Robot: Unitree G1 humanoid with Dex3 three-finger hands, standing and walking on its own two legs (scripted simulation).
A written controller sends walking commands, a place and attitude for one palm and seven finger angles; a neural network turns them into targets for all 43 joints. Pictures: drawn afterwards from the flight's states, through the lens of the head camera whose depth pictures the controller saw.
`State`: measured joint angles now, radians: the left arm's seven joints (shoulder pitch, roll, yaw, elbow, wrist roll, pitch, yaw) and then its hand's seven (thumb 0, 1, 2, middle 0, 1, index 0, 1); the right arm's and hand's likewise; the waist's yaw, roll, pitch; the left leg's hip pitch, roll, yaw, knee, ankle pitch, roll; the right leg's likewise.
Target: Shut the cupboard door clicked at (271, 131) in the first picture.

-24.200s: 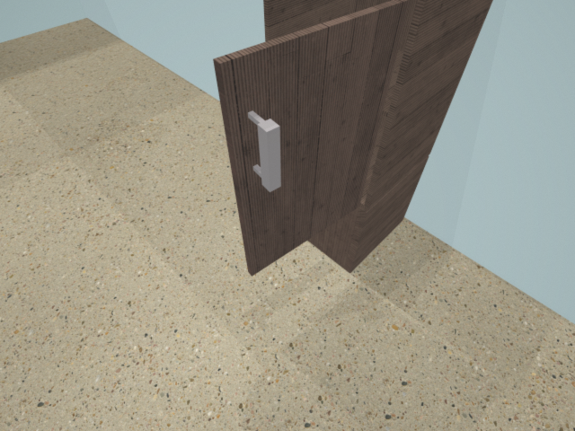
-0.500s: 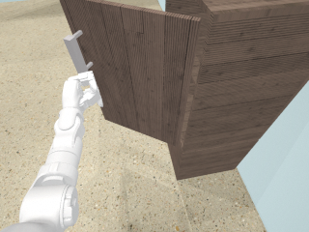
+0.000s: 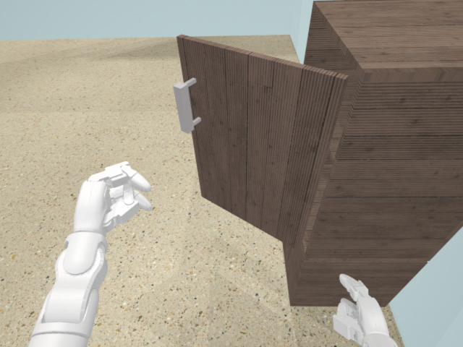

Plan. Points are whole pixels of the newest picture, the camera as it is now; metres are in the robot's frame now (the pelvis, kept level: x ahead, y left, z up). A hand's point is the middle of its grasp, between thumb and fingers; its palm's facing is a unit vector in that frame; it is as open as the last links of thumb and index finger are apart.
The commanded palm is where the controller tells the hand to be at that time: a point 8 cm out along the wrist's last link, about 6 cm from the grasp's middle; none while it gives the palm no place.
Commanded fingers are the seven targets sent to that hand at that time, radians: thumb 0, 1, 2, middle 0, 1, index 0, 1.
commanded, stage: draw the hand back to the body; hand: left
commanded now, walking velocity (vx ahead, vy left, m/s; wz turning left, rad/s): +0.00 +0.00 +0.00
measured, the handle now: (189, 105) +0.67 +0.18 +0.08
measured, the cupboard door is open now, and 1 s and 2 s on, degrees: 55 55 55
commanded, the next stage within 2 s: step back with the hand held close in 0.82 s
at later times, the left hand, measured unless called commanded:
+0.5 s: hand (40, 245) +0.20 +0.28 +0.16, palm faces +0.44 -0.78 -0.44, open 6.5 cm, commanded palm +0.16 +0.31 +0.18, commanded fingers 0.00 0.90 0.90 -0.20 -0.30 -0.20 -0.30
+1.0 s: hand (43, 244) +0.20 +0.27 +0.16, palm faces +0.45 -0.79 -0.41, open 7.4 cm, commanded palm +0.15 +0.30 +0.18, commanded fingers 0.00 0.90 0.90 -0.20 -0.30 -0.20 -0.30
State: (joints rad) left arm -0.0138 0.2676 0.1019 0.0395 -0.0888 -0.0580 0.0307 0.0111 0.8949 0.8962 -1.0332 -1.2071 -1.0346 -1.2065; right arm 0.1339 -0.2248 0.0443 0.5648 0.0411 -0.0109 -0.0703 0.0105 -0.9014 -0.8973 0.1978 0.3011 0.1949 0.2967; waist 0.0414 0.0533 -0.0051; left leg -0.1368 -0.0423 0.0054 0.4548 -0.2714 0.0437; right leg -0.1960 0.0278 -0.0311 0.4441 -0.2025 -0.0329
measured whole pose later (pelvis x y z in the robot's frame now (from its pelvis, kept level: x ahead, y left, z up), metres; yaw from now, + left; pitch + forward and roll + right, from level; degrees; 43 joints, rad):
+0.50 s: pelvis +0.02 +0.01 +0.00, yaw +0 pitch -4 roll -1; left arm 0.49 0.36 0.35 -0.36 -0.08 -0.08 0.09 0.01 0.89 0.90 -0.36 -0.47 -0.36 -0.47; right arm 0.23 -0.24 0.00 0.63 0.02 -0.04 -0.06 0.01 -0.90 -0.90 0.20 0.30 0.20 0.30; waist 0.06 0.09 -0.01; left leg -0.07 -0.05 0.01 0.42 -0.28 0.05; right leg -0.13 0.03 -0.03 0.40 -0.21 -0.02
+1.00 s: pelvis +0.01 +0.00 +0.00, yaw +0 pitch -3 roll -1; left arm 0.46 0.35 0.36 -0.35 -0.08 -0.11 0.09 0.01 0.89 0.90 -0.21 -0.30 -0.21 -0.30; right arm 0.21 -0.22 0.02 0.62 0.02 -0.07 -0.06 0.01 -0.90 -0.90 0.20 0.30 0.20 0.30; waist 0.06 0.09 -0.01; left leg -0.10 -0.04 0.01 0.44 -0.28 0.05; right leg -0.15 0.04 -0.03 0.40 -0.19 -0.03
